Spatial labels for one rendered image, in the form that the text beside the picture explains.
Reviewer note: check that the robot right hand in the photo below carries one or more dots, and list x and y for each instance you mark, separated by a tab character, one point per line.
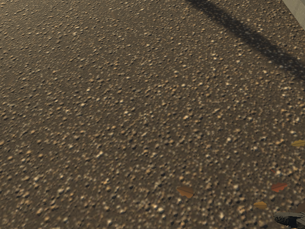
295	220

